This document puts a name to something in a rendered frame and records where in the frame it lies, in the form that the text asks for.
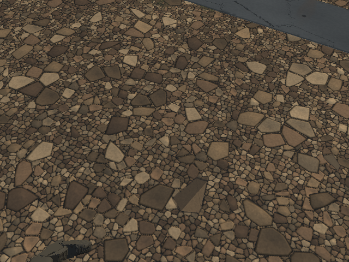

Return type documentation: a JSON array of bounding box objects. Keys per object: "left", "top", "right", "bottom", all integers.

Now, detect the robot left hand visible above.
[{"left": 27, "top": 239, "right": 92, "bottom": 262}]

